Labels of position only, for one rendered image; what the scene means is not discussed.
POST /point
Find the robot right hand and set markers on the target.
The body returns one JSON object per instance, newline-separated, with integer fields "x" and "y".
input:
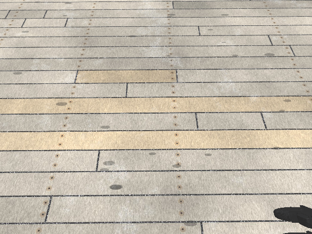
{"x": 301, "y": 215}

